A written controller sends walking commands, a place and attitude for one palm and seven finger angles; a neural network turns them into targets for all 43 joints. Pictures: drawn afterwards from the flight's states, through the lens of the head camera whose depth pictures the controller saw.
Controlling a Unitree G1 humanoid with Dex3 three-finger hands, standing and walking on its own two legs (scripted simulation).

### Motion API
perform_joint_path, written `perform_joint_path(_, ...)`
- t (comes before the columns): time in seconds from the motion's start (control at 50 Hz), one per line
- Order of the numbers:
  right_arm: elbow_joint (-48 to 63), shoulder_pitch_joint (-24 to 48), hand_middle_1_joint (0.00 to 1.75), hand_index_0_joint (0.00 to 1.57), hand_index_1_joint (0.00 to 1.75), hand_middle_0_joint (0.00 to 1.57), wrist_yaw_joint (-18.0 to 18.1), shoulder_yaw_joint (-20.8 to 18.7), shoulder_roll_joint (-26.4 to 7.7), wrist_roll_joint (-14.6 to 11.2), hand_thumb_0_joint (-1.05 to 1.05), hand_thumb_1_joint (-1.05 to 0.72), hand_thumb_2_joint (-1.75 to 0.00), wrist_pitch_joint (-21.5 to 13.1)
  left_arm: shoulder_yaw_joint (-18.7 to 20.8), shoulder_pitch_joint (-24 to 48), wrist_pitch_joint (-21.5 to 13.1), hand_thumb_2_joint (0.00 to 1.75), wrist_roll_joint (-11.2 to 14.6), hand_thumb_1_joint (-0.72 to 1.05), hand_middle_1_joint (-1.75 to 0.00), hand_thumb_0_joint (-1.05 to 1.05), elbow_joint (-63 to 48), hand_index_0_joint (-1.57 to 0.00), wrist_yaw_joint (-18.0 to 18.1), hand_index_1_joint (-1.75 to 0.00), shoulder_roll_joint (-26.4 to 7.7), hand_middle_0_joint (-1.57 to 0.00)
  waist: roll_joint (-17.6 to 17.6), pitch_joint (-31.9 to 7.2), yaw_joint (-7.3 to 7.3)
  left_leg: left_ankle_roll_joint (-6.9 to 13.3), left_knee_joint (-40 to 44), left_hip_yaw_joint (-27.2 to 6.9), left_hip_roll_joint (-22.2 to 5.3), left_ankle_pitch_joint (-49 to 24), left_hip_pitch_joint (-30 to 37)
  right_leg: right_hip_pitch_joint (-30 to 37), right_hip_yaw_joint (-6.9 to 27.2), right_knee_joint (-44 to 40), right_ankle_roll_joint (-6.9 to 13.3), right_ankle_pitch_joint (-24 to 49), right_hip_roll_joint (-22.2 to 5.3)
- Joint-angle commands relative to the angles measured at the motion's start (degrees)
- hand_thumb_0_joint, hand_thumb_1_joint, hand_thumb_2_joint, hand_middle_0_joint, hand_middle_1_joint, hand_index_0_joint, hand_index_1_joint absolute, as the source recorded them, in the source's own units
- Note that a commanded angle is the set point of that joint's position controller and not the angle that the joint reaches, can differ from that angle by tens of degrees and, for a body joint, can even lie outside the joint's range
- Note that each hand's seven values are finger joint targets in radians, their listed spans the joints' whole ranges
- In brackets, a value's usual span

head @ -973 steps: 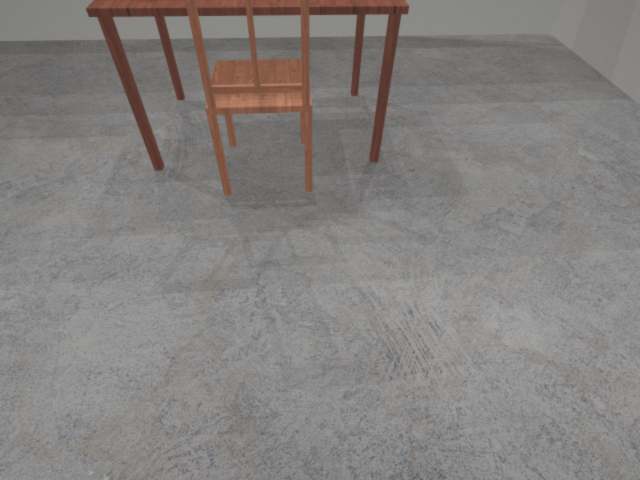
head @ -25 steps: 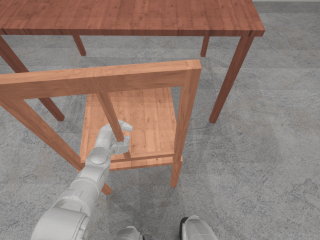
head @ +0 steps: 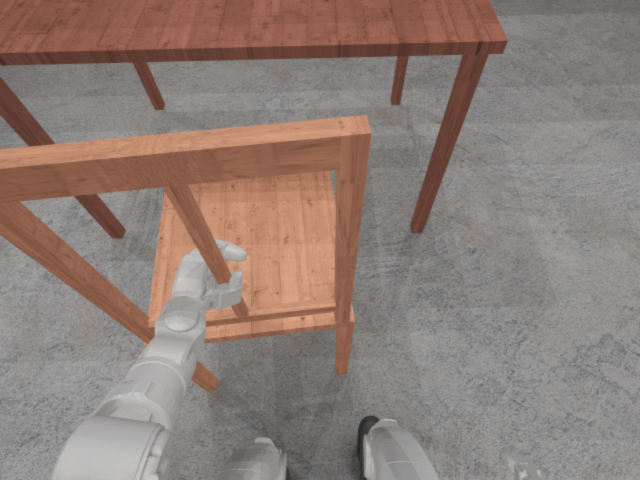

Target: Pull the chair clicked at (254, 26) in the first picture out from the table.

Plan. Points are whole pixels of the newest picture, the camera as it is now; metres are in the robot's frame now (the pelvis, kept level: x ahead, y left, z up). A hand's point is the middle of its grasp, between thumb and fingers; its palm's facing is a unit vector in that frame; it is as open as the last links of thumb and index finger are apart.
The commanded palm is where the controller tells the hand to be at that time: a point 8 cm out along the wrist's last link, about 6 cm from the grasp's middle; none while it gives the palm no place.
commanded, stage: step backward, pulling the chair out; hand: left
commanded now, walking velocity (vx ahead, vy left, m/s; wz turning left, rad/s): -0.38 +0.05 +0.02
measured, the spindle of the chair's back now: (216, 264) +0.39 +0.15 -0.02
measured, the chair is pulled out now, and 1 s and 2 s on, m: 0.31 0.42 0.59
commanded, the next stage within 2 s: stop walking, hand still on the chair in 1.60 s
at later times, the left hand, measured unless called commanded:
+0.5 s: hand (227, 315) +0.32 +0.13 -0.05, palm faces -0.02 -0.98 -0.22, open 5.4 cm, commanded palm +0.32 +0.18 -0.04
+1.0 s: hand (215, 368) +0.25 +0.14 -0.05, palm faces -0.04 -0.97 -0.24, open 5.5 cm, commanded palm +0.26 +0.19 -0.04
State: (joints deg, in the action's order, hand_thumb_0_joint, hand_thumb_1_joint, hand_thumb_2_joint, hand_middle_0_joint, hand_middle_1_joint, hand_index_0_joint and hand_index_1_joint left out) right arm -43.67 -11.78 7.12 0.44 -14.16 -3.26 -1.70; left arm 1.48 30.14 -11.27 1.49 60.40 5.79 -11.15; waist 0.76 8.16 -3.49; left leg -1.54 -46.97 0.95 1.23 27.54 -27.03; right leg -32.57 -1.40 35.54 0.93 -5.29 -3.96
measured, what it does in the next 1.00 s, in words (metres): walks backwards: left foot, then right foot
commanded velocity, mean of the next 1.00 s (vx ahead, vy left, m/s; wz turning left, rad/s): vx -0.38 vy -0.03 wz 0.00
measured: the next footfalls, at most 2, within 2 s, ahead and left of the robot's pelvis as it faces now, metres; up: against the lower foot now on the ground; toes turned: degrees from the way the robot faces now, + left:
left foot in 0.08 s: +0.02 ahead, +0.14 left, +0.00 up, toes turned +4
right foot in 0.66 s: +0.02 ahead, -0.12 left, +0.00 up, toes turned -4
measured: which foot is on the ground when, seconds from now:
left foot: up 0.00-0.06, down 0.08-1.00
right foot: down 0.00-0.56, up 0.58-0.64, down 0.66-1.00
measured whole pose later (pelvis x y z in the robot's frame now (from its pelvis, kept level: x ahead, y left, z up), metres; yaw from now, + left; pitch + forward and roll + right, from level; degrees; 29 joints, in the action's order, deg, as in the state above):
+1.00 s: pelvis -0.11 +0.01 +0.01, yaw -1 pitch +1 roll +1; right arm -44.3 -12.7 8.1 0.5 -15.1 -2.8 -3.1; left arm 0.5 31.2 -9.5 1.5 63.0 5.0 -11.8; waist -0.1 8.4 -2.6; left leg -0.5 -34.6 2.7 -2.1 10.4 -24.6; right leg -29.4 -0.8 38.1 -0.2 -16.6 -1.8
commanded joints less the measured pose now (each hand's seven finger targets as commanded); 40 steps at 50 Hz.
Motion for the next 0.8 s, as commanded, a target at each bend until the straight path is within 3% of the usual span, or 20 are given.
perform_joint_path(0.0, 3.36, -4.82, 0.3, 0.2, 0.3, 0.2, -0.08, -0.98, -6.86, 0.12, 0.0, -0.9, -0.9, -2.46, 2.29, 20.62, -2.45, 0.9, -1.44, 0.9, -1.45, 0.0, -11.64, -0.5, 0.7, -1.45, -12.14, -0.5, 9.03, -28.84, 0.9, -0.04, 4.53, -1.98, -0.94, 2.85, 10.98, 17.72, 11.8, -17.47, 4.71, -2.73, -14.64)
perform_joint_path(0.04, 2.29, -5.91, 0.3, 0.2, 0.3, 0.2, 0.54, -0.94, -8.54, 0.18, 0.0, -0.9, -0.9, -2.31, 1.71, 20.07, -1.41, 0.9, -1.08, 0.9, -1.45, 0.0, -10.8, -0.5, 0.73, -1.45, -12.02, -0.5, 4.17, -27.15, 0.41, 0.48, 19.42, -1.58, -2.11, -4.81, 13.16, 17.93, 8.4, -13.47, 1.82, -0.48, -11.65)
perform_joint_path(0.08, 4.4, -5.03, 0.3, 0.2, 0.3, 0.2, 1.09, -2.15, -10.56, 0.6, 0.0, -0.9, -0.9, -1.82, 1.09, 21.43, -1.19, 0.9, -1.61, 0.9, -1.45, 0.0, -12.68, -0.5, 0.34, -1.45, -10.46, -0.5, -4.04, -27.01, 1.39, 3.24, 22.11, -8.21, -9.23, -17.71, 10.12, 18.45, 4.18, -5.68, -1.38, 0.91, -3.92)
perform_joint_path(0.12, 6.75, -2.58, 0.3, 0.2, 0.3, 0.2, 0.84, -2.01, -9.49, 1.21, 0.0, -0.9, -0.9, -1.34, -0.76, 26.13, -1.42, 0.9, -1.53, 0.9, -1.45, 0.0, -18.04, -0.5, 0.09, -1.45, -8.66, -0.5, -14.8, -26.18, 1.82, 5.27, 27.18, -8.98, -14.57, -19.24, 6.45, 19.4, 1.02, 5.92, -1.72, -7.74, -0.82)
perform_joint_path(0.14, 7.63, -1.47, 0.3, 0.2, 0.3, 0.2, 1.04, -1.61, -8.26, 1.3, 0.0, -0.9, -0.9, -1.02, -1.39, 28.02, -1.37, 0.9, -1.53, 0.9, -1.45, 0.0, -18.98, -0.5, 0.08, -1.45, -7.41, -0.5, -16.05, -24.34, 1.76, 6.02, 26.09, -10.01, -16.3, -25.1, 5.09, 18.19, 1.26, 10.37, -1.28, -7.45, -0.33)
perform_joint_path(0.18, 5.75, -3.21, 0.3, 0.2, 0.3, 0.2, 0.86, -2.47, -8.17, 1.5, 0.0, -0.9, -0.9, -0.95, 0.27, 25.87, -1.45, 0.9, -1.72, 0.9, -1.45, 0.0, -15.34, -0.5, 0.26, -1.45, -8.09, -0.5, -6.49, -25.22, 1.83, 5.21, 17.24, -9.31, -16.31, -45.67, 12.88, 17.59, 2.58, 5.24, -0.28, 3.03, -1.59)
perform_joint_path(0.2, 5.08, -3.96, 0.3, 0.2, 0.3, 0.2, 0.55, -2.96, -8.52, 1.49, 0.0, -0.9, -0.9, -1.01, -0.13, 25.51, -1.65, 0.9, -1.84, 0.9, -1.45, 0.0, -13.6, -0.5, 0.12, -1.45, -7.46, -0.5, -3.66, -26.46, 1.39, 3.26, 14.53, -8.21, -15.36, -47.1, 13.69, 19.36, 3.24, 2.33, 0.48, 10.05, -2.77)
perform_joint_path(0.24, 3.91, -5.35, 0.3, 0.2, 0.3, 0.2, 0.45, -3.3, -8.94, 1.39, 0.0, -0.9, -0.9, -0.89, -0.28, 26.25, -2.06, 0.9, -1.93, 0.9, -1.45, 0.0, -13.67, -0.5, -0.09, -1.45, -8.59, -0.5, -4.67, -29.01, -0.01, 0.19, 12.96, -5.14, -12.09, -41.05, 13.28, 21.77, 6.59, 0.8, 1.97, 25.35, -6.16)
perform_joint_path(0.28, 3.14, -5.43, 0.3, 0.2, 0.3, 0.2, 0.81, -3.69, -8.86, 1.14, 0.0, -0.9, -0.9, -0.45, 1.04, 24.01, -2.32, 0.9, -1.52, 0.9, -1.45, 0.0, -11.83, -0.5, 0.02, -1.45, -11.08, -0.5, -2.07, -33.26, -0.06, -0.76, 10.19, -3.53, -8.55, -29.72, 12.51, 24.04, 9.42, -2.61, 2.78, 29.31, -9.82)
perform_joint_path(0.36, 3.39, -4.36, 0.3, 0.2, 0.3, 0.2, 0.72, -2.82, -8.08, 0.22, 0.0, -0.9, -0.9, -0.41, 2.27, 21.01, -1.54, 0.9, -0.83, 0.9, -1.45, 0.0, -9.91, -0.5, -0.19, -1.45, -13.25, -0.5, 6.88, -31.86, 0.94, -0.86, 5.11, -2.22, -2.47, 0.34, 10.27, 22.04, 13.74, -14.77, 4.43, 10.46, -15.88)
perform_joint_path(0.4, 3.84, -3.59, 0.3, 0.2, 0.3, 0.2, 0.64, -1.88, -7.58, 0.24, 0.0, -0.9, -0.9, -0.58, 2.23, 20.57, -0.9, 0.9, -0.98, 0.9, -1.45, 0.0, -10.35, -0.5, -0.19, -1.45, -12.16, -0.5, 8.63, -29.8, 0.89, -0.28, 7.33, -1.94, -2.08, 0.46, 11.62, 19.81, 11.6, -17.41, 3.65, 2.51, -14.94)
perform_joint_path(0.44, 3.55, -3.91, 0.3, 0.2, 0.3, 0.2, 0.84, -1.32, -8.32, 0.33, 0.0, -0.9, -0.9, -0.29, 1.35, 20.34, -0.19, 0.9, -0.8, 0.9, -1.45, 0.0, -11.47, -0.5, 0.06, -1.45, -11.45, -0.5, 4.19, -29.7, 0.12, 0.46, 18.08, -1.97, -3.99, -7.03, 14.88, 18.88, 6.93, -14.44, 1.17, 0.41, -11.61)
perform_joint_path(0.5, 7.69, -0.74, 0.3, 0.2, 0.3, 0.2, 0.85, -2.11, -9.31, 0.72, 0.0, -0.9, -0.9, 0.24, -0.47, 20.92, -0.91, 0.9, -0.97, 0.9, -1.45, 0.0, -14.74, -0.5, 0.11, -1.45, -8.98, -0.5, -10.13, -25.34, 1.76, 4.6, 27.38, -7.34, -13.55, -9.08, 6.63, 18.86, 1.57, -1.15, -1.72, -14.67, -1.64)
perform_joint_path(0.52, 8.15, -0.68, 0.3, 0.2, 0.3, 0.2, 0.91, -2.36, -9.15, 0.61, 0.0, -0.9, -0.9, 0.29, -0.39, 21.93, -1.02, 0.9, -0.78, 0.9, -1.45, 0.0, -15.74, -0.5, 0.24, -1.45, -9.1, -0.5, -10.84, -23.81, 2.03, 6.38, 30.02, -9.29, -16.27, -5.77, 3.7, 19.74, 0.67, 3.83, -1.71, -16.47, 0.37)
perform_joint_path(0.56, 7.63, -0.47, 0.3, 0.2, 0.3, 0.2, 1.37, -1.96, -8.07, 0.52, 0.0, -0.9, -0.9, -0.12, -0.77, 26.49, -1.45, 0.9, -0.28, 0.9, -1.45, 0.0, -16.51, -0.5, -0.13, -1.45, -7.92, -0.5, -10.02, -24.36, 1.69, 8.19, 26.01, -9.83, -18.34, -19.04, 5.09, 19.87, 1.01, 8.59, -1.58, -11.4, 0.96)
perform_joint_path(0.6, 5.51, -2.48, 0.3, 0.2, 0.3, 0.2, 1.26, -2.6, -8.6, 0.68, 0.0, -0.9, -0.9, -1.12, -0.43, 25.92, -2.35, 0.9, -1.01, 0.9, -1.45, 0.0, -13.56, -0.5, -0.15, -1.45, -8.4, -0.5, -5.78, -25.74, 1.49, 6.16, 18.73, -7.07, -15.97, -31.41, 11.17, 19.59, 2.01, 0.89, -1.07, -0.56, -0.36)
perform_joint_path(0.62, 4.84, -2.86, 0.3, 0.2, 0.3, 0.2, 1.3, -2.95, -8.94, 0.92, 0.0, -0.9, -0.9, -1.22, 0.09, 25.39, -2.29, 0.9, -1.28, 0.9, -1.45, 0.0, -11.97, -0.5, -0.23, -1.45, -9.77, -0.5, -4.44, -24.69, 1.01, 4.57, 17.56, -5.25, -14.4, -29.84, 10.6, 19.43, 3.26, -0.67, -0.87, 4.7, -1.72)
perform_joint_path(0.66, 4.84, -2.09, 0.3, 0.2, 0.3, 0.2, 0.81, -2.55, -8.13, 1.47, 0.0, -0.9, -0.9, -1.3, -2.0, 24.66, -3.11, 0.9, -1.79, 0.9, -1.45, 0.0, -12.55, -0.5, -0.57, -1.45, -8.18, -0.5, -9.6, -21.49, 0.89, 2.41, 19.11, -4.27, -12.18, -18.23, 6.49, 16.6, 5.78, -0.78, 0.57, -0.2, -4.1)
perform_joint_path(0.72, 2.77, -4.88, 0.3, 0.2, 0.3, 0.2, 1.38, -3.5, -8.49, 0.28, 0.0, -0.9, -0.9, -2.12, 2.34, 21.35, -3.84, 0.9, -0.91, 0.9, -1.45, 0.0, -9.72, -0.5, 0.39, -1.45, -14.54, -0.5, 5.95, -27.86, 0.98, 0.27, 9.02, -0.79, -5.48, -9.52, 12.27, 13.02, 13.29, -12.36, 2.53, -2.82, -10.03)
perform_joint_path(0.78, 2.07, -3.51, 0.3, 0.2, 0.3, 0.2, 1.07, -2.11, -7.34, 0.23, 0.0, -0.9, -0.9, -2.9, 2.37, 21.31, -3.55, 0.9, -1.17, 0.9, -1.45, 0.0, -8.65, -0.5, 0.3, -1.45, -14.52, -0.5, 9.15, -27.54, 1.31, -0.27, 3.14, -1.35, -1.98, -1.93, 12.61, 12.93, 14.5, -18.39, 4.32, -4.45, -14.58)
